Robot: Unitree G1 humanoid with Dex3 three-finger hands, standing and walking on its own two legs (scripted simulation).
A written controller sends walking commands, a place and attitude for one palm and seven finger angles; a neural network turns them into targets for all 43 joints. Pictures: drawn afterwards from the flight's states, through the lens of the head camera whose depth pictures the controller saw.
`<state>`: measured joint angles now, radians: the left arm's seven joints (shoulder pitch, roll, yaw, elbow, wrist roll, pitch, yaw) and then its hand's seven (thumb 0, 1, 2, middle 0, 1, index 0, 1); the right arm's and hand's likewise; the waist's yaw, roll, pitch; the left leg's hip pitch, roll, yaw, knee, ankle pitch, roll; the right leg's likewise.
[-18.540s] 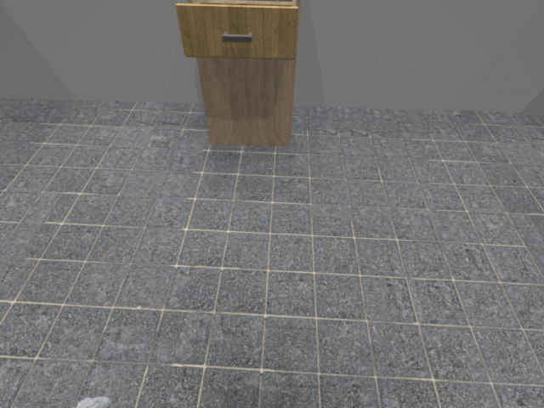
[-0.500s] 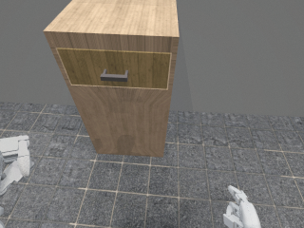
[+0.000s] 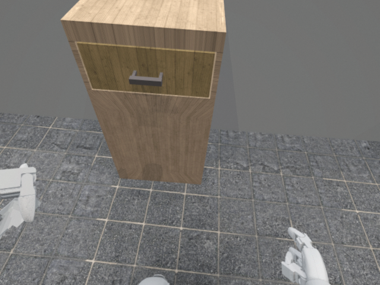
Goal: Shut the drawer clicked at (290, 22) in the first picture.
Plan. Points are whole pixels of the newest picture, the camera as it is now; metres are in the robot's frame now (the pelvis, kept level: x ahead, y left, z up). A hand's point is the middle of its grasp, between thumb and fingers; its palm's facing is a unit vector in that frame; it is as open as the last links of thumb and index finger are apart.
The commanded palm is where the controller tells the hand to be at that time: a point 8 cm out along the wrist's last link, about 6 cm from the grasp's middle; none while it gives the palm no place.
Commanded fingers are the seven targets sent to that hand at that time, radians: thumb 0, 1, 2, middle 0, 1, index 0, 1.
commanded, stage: step back with the hand held close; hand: left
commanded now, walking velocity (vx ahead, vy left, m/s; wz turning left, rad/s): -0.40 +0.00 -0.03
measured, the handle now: (146, 77) +0.73 +0.18 +0.00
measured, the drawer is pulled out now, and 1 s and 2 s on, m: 0.00 0.00 0.00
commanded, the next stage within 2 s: stop stepping back and stand still in 0.24 s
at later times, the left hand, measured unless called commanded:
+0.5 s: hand (6, 255) +0.13 +0.22 +0.19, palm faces +0.25 -0.86 -0.44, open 3.3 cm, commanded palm +0.06 +0.28 +0.19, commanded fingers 0.00 0.90 0.90 -1.40 -1.60 -1.40 -1.60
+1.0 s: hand out of the picture +0.08 +0.23 +0.18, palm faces +0.26 -0.85 -0.46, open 3.3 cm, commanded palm +0.03 +0.29 +0.19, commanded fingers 0.00 0.90 0.90 -1.40 -1.60 -1.40 -1.60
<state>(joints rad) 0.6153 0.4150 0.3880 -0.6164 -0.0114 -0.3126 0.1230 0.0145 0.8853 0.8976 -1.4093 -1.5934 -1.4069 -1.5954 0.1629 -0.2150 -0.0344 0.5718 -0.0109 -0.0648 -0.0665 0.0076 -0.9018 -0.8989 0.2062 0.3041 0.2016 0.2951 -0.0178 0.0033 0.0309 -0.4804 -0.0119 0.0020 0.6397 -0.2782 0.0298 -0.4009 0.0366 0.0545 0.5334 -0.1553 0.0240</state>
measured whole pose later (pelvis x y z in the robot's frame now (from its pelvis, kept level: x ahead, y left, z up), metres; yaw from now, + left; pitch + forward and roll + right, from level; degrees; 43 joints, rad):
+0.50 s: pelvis -0.09 +0.01 +0.00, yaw -4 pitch +0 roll -2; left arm 0.56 0.44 0.39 -0.57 -0.05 -0.26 0.11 0.01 0.89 0.90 -1.41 -1.59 -1.41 -1.60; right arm 0.19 -0.15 0.01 0.62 -0.02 -0.11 -0.07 0.01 -0.90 -0.90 0.21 0.30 0.20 0.30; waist -0.03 -0.02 -0.01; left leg -0.44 0.01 0.07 0.43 -0.01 0.04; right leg -0.20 0.03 0.04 0.60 -0.49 0.00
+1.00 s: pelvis -0.13 +0.02 +0.01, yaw -6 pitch +0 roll -1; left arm 0.66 0.39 0.36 -0.59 -0.02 -0.24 0.13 0.02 0.89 0.90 -1.41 -1.59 -1.41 -1.60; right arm 0.25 -0.16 0.03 0.64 -0.01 -0.13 -0.06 0.01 -0.90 -0.90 0.21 0.30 0.20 0.30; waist -0.01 0.00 -0.03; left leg -0.36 0.01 0.01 0.65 -0.28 0.01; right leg -0.21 0.03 -0.02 0.48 -0.27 -0.02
